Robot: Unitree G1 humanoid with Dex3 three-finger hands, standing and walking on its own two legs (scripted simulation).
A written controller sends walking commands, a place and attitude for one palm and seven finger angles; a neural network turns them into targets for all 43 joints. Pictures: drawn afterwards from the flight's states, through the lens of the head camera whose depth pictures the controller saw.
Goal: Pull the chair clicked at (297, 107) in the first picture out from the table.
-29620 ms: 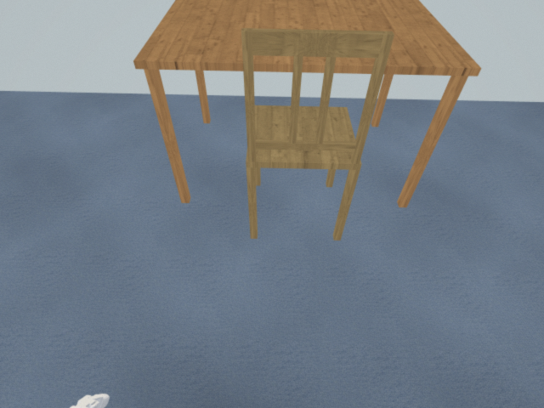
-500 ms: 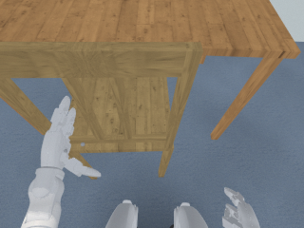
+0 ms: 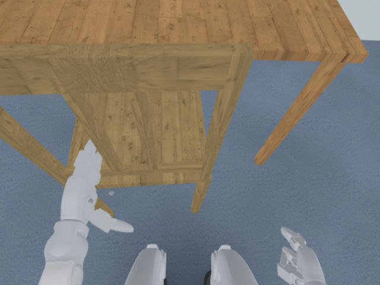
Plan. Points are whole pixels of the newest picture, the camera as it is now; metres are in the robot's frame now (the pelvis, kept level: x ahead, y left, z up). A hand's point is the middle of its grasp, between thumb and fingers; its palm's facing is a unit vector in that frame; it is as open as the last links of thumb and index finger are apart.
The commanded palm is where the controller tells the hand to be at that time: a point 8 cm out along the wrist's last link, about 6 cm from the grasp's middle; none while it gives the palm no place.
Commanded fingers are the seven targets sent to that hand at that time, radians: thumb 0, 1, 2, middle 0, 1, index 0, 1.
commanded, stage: aim the fingers beside a spindle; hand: left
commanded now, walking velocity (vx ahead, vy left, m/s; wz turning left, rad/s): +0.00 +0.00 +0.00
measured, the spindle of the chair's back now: (100, 139) +0.39 +0.19 +0.04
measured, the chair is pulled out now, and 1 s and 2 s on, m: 0.05 0.05 0.04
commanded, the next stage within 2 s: push the fingers through the gap in 0.56 s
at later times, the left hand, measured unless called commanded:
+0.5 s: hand (78, 176) +0.30 +0.20 +0.07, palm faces +0.08 -0.99 -0.10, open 17.0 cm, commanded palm +0.28 +0.23 +0.02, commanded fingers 0.00 -0.50 0.30 -0.06 -0.08 -0.06 -0.08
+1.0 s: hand (117, 178) +0.33 +0.16 -0.01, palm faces -0.06 -1.00 +0.04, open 17.0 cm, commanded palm +0.32 +0.23 +0.02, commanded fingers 0.00 -0.50 0.30 -0.06 -0.08 -0.06 -0.08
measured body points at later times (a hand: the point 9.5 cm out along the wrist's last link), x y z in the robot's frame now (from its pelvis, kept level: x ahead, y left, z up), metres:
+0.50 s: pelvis +0.00 +0.00 +0.01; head +0.09 +0.02 +0.45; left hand +0.29 +0.26 +0.08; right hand +0.17 -0.23 -0.10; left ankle +0.01 +0.10 -0.63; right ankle +0.02 -0.12 -0.63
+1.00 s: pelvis -0.01 +0.01 +0.00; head +0.10 +0.02 +0.44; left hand +0.32 +0.21 +0.00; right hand +0.16 -0.23 -0.10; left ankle +0.01 +0.10 -0.63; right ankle +0.02 -0.12 -0.63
